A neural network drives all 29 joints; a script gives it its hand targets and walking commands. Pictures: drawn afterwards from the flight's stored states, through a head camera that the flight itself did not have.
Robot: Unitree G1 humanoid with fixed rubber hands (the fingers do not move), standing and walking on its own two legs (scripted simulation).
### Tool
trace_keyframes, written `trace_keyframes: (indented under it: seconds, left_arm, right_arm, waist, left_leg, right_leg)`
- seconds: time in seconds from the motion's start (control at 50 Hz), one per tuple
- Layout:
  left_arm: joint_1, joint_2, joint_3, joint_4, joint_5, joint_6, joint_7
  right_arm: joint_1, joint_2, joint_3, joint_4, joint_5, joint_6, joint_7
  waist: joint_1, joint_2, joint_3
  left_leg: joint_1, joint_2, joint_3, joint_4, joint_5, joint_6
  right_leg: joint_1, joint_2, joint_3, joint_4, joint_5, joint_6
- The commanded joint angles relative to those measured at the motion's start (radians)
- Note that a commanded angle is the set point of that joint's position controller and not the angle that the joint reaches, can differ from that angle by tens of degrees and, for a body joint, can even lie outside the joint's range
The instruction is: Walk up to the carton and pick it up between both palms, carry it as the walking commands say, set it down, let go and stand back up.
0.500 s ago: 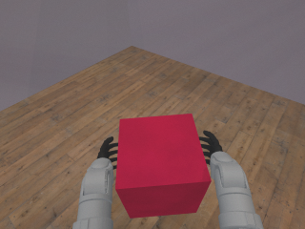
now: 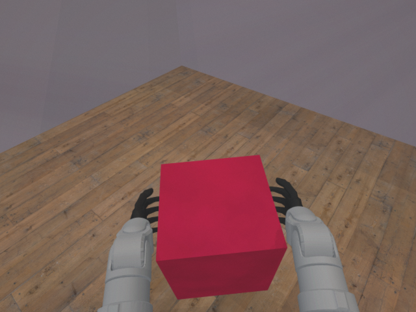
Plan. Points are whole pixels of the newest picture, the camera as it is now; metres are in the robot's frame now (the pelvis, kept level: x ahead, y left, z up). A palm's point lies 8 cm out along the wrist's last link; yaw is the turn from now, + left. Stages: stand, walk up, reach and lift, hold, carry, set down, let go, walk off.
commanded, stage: hold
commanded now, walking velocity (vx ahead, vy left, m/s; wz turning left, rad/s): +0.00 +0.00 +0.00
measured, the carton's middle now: (216, 230) +0.30 +0.00 -0.03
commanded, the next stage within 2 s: carry in 0.12 s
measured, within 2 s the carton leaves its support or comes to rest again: neither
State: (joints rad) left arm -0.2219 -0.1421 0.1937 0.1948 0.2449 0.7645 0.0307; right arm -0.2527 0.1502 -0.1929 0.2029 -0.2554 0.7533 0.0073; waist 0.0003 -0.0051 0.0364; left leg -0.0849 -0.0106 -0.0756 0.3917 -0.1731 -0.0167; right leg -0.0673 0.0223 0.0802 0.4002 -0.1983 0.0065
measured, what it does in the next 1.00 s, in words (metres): steps to the left: left foot, then right foot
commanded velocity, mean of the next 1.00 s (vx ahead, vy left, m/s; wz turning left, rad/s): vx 0.00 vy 0.18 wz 0.00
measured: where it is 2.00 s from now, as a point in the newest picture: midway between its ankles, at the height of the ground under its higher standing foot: outside the picture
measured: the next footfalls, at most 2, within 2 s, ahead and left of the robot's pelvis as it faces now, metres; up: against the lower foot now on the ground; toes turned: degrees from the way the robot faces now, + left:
left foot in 0.68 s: +0.04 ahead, +0.19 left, +0.00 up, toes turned +3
right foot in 0.94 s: -0.02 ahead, +0.04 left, +0.00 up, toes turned -14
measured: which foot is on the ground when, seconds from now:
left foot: down 0.00-0.50, up 0.52-0.66, down 0.68-0.96, up 0.98-1.00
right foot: down 0.00-0.68, up 0.70-0.92, down 0.94-1.00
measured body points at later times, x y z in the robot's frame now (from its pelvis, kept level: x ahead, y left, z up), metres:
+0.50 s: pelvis -0.02 +0.04 -0.02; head -0.07 +0.04 +0.42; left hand +0.25 +0.19 +0.07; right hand +0.25 -0.11 +0.07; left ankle +0.04 +0.13 -0.74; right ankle +0.00 -0.10 -0.74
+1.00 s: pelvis -0.06 +0.15 -0.02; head -0.11 +0.14 +0.43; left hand +0.20 +0.28 +0.07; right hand +0.17 -0.03 +0.07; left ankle -0.01 +0.20 -0.73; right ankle -0.06 +0.05 -0.74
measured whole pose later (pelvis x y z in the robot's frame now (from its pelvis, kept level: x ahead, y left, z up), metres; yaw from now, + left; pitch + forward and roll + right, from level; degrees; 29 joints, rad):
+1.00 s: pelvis -0.06 +0.15 -0.02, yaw -5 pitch +4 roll +0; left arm -0.01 -0.13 0.05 -0.40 0.03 1.20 0.15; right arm 0.03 0.13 -0.06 -0.47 -0.06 1.21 -0.13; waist 0.01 0.03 -0.22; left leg -0.49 -0.04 0.16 0.71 -0.33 0.04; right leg -0.37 -0.07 -0.16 0.61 -0.29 -0.03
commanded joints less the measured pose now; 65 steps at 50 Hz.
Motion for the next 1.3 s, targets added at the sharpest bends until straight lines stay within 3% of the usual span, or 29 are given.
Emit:
trace_keyframes:
  seconds: [0.0,0.04,0.08,0.1,0.18,0.26,0.38,0.44,0.46,0.5,0.52,0.54,0.62,0.64,0.68,0.7,0.76,0.84,0.86,0.9,0.94,0.96,1.04,1.08,1.14,1.18,1.22,1.26,1.28]
  left_arm:
    - [-0.594,-0.896,-0.588,-0.094,-0.287,-0.043,-0.264]
    - [-0.641,-0.891,-0.565,-0.073,-0.26,-0.042,-0.26]
    - [-0.644,-0.918,-0.606,-0.092,-0.291,-0.054,-0.265]
    - [-0.624,-0.904,-0.59,-0.037,-0.278,-0.043,-0.269]
    - [-0.591,-0.909,-0.647,-0.166,-0.314,0.008,-0.225]
    - [-0.567,-0.89,-0.72,-0.308,-0.36,0.078,-0.187]
    - [-0.475,-0.891,-0.824,-0.556,-0.452,0.238,-0.113]
    - [-0.396,-0.842,-0.8,-0.581,-0.462,0.312,-0.094]
    - [-0.363,-0.827,-0.779,-0.6,-0.467,0.32,-0.09]
    - [-0.347,-0.833,-0.755,-0.66,-0.479,0.336,-0.06]
    - [-0.288,-0.823,-0.727,-0.628,-0.463,0.351,-0.044]
    - [-0.298,-0.841,-0.741,-0.664,-0.454,0.356,-0.035]
    - [-0.245,-0.767,-0.726,-0.746,-0.439,0.385,0.004]
    - [-0.224,-0.748,-0.729,-0.771,-0.446,0.39,0.013]
    - [-0.245,-0.742,-0.74,-0.808,-0.449,0.403,0.021]
    - [-0.22,-0.71,-0.746,-0.792,-0.446,0.419,0.024]
    - [-0.274,-0.759,-0.774,-0.757,-0.48,0.422,-0.001]
    - [-0.219,-0.744,-0.76,-0.746,-0.478,0.431,0.009]
    - [-0.241,-0.775,-0.773,-0.779,-0.496,0.429,0.003]
    - [-0.237,-0.754,-0.742,-0.748,-0.478,0.43,0.007]
    - [-0.168,-0.728,-0.712,-0.731,-0.468,0.425,0.008]
    - [-0.151,-0.755,-0.699,-0.69,-0.456,0.424,0.01]
    - [-0.233,-0.804,-0.737,-0.778,-0.471,0.396,-0.003]
    - [-0.241,-0.768,-0.74,-0.823,-0.479,0.393,-0.002]
    - [-0.155,-0.752,-0.749,-0.79,-0.463,0.4,0.006]
    - [-0.138,-0.704,-0.745,-0.803,-0.451,0.412,0.008]
    - [-0.109,-0.677,-0.756,-0.779,-0.442,0.418,0.007]
    - [-0.194,-0.704,-0.79,-0.803,-0.461,0.423,0.002]
    - [-0.24,-0.766,-0.83,-0.835,-0.491,0.417,-0.004]
  right_arm:
    - [-0.488,0.938,0.538,-0.027,0.257,-0.037,0.215]
    - [-0.521,0.943,0.518,0.027,0.251,-0.04,0.218]
    - [-0.512,0.955,0.55,-0.004,0.262,-0.05,0.223]
    - [-0.582,0.925,0.594,-0.093,0.279,-0.044,0.215]
    - [-0.486,0.926,0.645,-0.141,0.33,0.026,0.188]
    - [-0.49,0.939,0.746,-0.259,0.391,0.096,0.149]
    - [-0.339,0.882,0.75,-0.462,0.44,0.245,0.078]
    - [-0.254,0.84,0.749,-0.488,0.417,0.321,0.033]
    - [-0.253,0.831,0.756,-0.531,0.421,0.332,0.025]
    - [-0.281,0.844,0.773,-0.659,0.459,0.356,0.001]
    - [-0.287,0.831,0.771,-0.673,0.468,0.366,-0.011]
    - [-0.32,0.834,0.777,-0.712,0.482,0.371,-0.01]
    - [-0.245,0.791,0.782,-0.75,0.495,0.407,-0.033]
    - [-0.168,0.787,0.753,-0.705,0.487,0.417,-0.035]
    - [-0.188,0.772,0.746,-0.742,0.488,0.421,-0.038]
    - [-0.118,0.732,0.728,-0.706,0.47,0.433,-0.049]
    - [-0.17,0.75,0.728,-0.739,0.458,0.427,-0.049]
    - [-0.095,0.738,0.707,-0.69,0.438,0.439,-0.058]
    - [-0.147,0.772,0.73,-0.762,0.46,0.432,-0.055]
    - [-0.134,0.74,0.719,-0.727,0.444,0.438,-0.062]
    - [-0.112,0.741,0.745,-0.73,0.441,0.444,-0.068]
    - [-0.156,0.731,0.758,-0.767,0.458,0.447,-0.059]
    - [-0.233,0.803,0.793,-0.783,0.504,0.424,-0.037]
    - [-0.2,0.796,0.795,-0.785,0.493,0.424,-0.041]
    - [-0.106,0.756,0.766,-0.76,0.47,0.423,-0.049]
    - [-0.073,0.743,0.775,-0.739,0.464,0.438,-0.053]
    - [-0.049,0.693,0.749,-0.717,0.452,0.443,-0.046]
    - [-0.082,0.708,0.725,-0.721,0.454,0.43,-0.038]
    - [-0.094,0.76,0.734,-0.752,0.472,0.422,-0.028]
  waist:
    - [-0.009,-0.04,-0.274]
    - [0.007,0.054,-0.202]
    - [-0.012,-0.01,-0.232]
    - [0.0,-0.014,-0.319]
    - [0.007,0.012,-0.391]
    - [0.001,-0.139,-0.402]
    - [0.002,0.193,-0.422]
    - [0.022,0.113,-0.361]
    - [0.029,0.02,-0.382]
    - [0.023,-0.308,-0.397]
    - [0.014,-0.278,-0.355]
    - [0.014,-0.169,-0.343]
    - [0.003,-0.185,-0.376]
    - [0.013,-0.095,-0.405]
    - [0.001,0.152,-0.4]
    - [-0.002,0.279,-0.397]
    - [0.005,0.069,-0.324]
    - [0.008,0.206,-0.342]
    - [0.007,0.148,-0.37]
    - [0.022,0.083,-0.351]
    - [0.032,-0.225,-0.411]
    - [0.027,-0.221,-0.327]
    - [0.013,-0.097,-0.292]
    - [0.011,-0.221,-0.301]
    - [0.012,-0.219,-0.335]
    - [0.006,-0.254,-0.317]
    - [0.013,-0.057,-0.336]
    - [-0.011,0.334,-0.322]
    - [-0.006,0.305,-0.336]
  left_leg:
    - [0.092,-0.072,0.009,-0.049,0.046,0.016]
    - [0.045,-0.084,0.015,-0.05,-0.009,0.016]
    - [0.064,-0.071,0.001,-0.048,0.057,0.021]
    - [-0.05,0.115,-0.016,0.075,0.034,0.035]
    - [-0.15,0.085,0.01,0.187,0.108,0.036]
    - [-0.183,0.076,0.009,0.19,0.061,0.04]
    - [-0.203,0.21,-0.162,0.004,0.024,0.158]
    - [-0.333,0.17,-0.091,0.054,0.086,0.147]
    - [-0.374,0.118,-0.035,0.15,0.071,0.115]
    - [-0.529,-0.006,0.114,0.472,-0.269,0.025]
    - [-0.485,0.052,0.068,0.544,-0.278,0.019]
    - [-0.454,0.07,0.061,0.524,-0.252,0.022]
    - [-0.211,0.007,0.175,0.193,-0.16,0.033]
    - [-0.162,-0.015,0.207,0.115,-0.173,0.03]
    - [-0.074,0.265,-0.148,-0.092,-0.112,0.112]
    - [-0.14,0.347,-0.195,-0.098,-0.073,0.182]
    - [-0.227,0.253,-0.04,-0.05,0.043,0.178]
    - [-0.235,0.22,-0.013,-0.064,-0.007,0.157]
    - [-0.199,0.23,-0.03,-0.072,0.032,0.136]
    - [-0.359,0.185,0.041,-0.027,-0.132,0.089]
    - [-0.63,0.06,0.138,0.365,-0.213,-0.002]
    - [-0.625,0.076,0.108,0.497,-0.299,0.001]
    - [-0.519,0.075,0.077,0.538,-0.185,0.0]
    - [-0.415,0.051,0.142,0.452,-0.15,0.003]
    - [-0.346,0.033,0.197,0.28,-0.158,-0.003]
    - [-0.237,-0.005,0.257,0.156,-0.112,-0.005]
    - [-0.096,0.063,0.195,-0.003,-0.08,0.003]
    - [-0.069,0.334,-0.166,-0.11,0.119,0.126]
    - [-0.085,0.325,-0.137,-0.073,0.21,0.159]
  right_leg:
    - [0.004,0.06,-0.001,-0.074,0.047,-0.006]
    - [-0.029,0.037,0.022,-0.088,-0.006,-0.018]
    - [-0.019,0.057,0.014,-0.076,0.067,-0.019]
    - [-0.151,-0.162,0.032,-0.003,0.085,-0.028]
    - [-0.176,-0.236,0.137,0.05,0.129,-0.055]
    - [-0.217,-0.243,0.139,0.059,0.135,-0.05]
    - [-0.354,-0.06,-0.071,0.389,-0.139,0.01]
    - [-0.265,-0.085,-0.1,0.281,-0.132,-0.019]
    - [-0.206,-0.139,-0.026,0.163,-0.086,-0.049]
    - [-0.149,-0.459,0.393,-0.05,0.004,-0.17]
    - [-0.248,-0.504,0.41,-0.088,0.04,-0.218]
    - [-0.294,-0.474,0.33,-0.071,0.06,-0.2]
    - [-0.329,-0.295,0.04,0.061,0.14,-0.057]
    - [-0.34,-0.243,-0.011,0.098,0.023,-0.042]
    - [-0.535,-0.102,-0.151,0.372,-0.18,0.036]
    - [-0.553,-0.087,-0.179,0.552,-0.365,0.045]
    - [-0.51,-0.101,-0.153,0.657,-0.317,-0.007]
    - [-0.385,-0.079,-0.213,0.39,-0.254,-0.033]
    - [-0.357,-0.059,-0.231,0.301,-0.233,-0.037]
    - [-0.156,-0.144,-0.175,0.061,-0.106,-0.056]
    - [0.08,-0.555,0.359,-0.095,0.028,-0.167]
    - [-0.078,-0.621,0.369,-0.142,0.061,-0.249]
    - [-0.193,-0.417,0.055,-0.085,0.025,-0.13]
    - [-0.251,-0.37,-0.055,-0.08,-0.001,-0.081]
    - [-0.198,-0.366,-0.1,0.012,0.214,-0.071]
    - [-0.243,-0.34,-0.126,0.025,0.073,-0.04]
    - [-0.333,-0.284,-0.157,0.159,0.011,0.002]
    - [-0.57,-0.115,-0.273,0.465,-0.395,0.063]
    - [-0.582,-0.122,-0.198,0.611,-0.425,0.042]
